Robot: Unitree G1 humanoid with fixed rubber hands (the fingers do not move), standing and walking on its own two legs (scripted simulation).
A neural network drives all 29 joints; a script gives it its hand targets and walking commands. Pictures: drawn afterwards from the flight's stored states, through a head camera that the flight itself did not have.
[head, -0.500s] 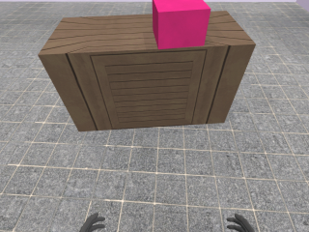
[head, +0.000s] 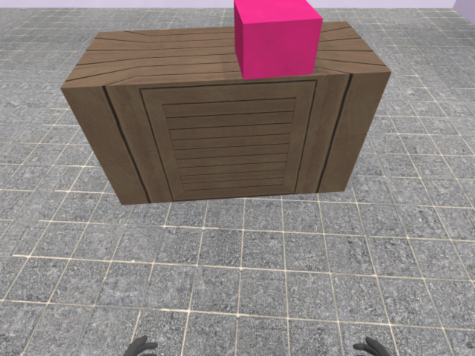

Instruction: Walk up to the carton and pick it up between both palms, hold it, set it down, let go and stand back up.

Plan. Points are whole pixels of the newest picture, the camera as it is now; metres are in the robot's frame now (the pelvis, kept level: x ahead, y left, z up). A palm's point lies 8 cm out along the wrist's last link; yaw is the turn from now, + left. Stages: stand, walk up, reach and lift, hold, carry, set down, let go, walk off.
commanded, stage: stand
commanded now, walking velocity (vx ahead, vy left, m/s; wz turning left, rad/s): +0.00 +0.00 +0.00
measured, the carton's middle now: (273, 36) +1.17 -0.09 +0.04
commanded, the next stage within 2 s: none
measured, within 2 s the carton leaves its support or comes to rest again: neither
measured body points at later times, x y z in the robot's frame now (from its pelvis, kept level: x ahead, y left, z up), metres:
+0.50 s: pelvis +0.00 +0.00 +0.00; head +0.01 +0.00 +0.45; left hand +0.12 +0.23 -0.12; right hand +0.12 -0.23 -0.12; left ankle +0.01 +0.12 -0.72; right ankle +0.01 -0.12 -0.72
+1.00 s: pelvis +0.01 +0.00 +0.01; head +0.02 +0.00 +0.46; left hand +0.09 +0.23 -0.13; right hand +0.09 -0.23 -0.12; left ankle +0.01 +0.12 -0.72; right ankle +0.01 -0.12 -0.72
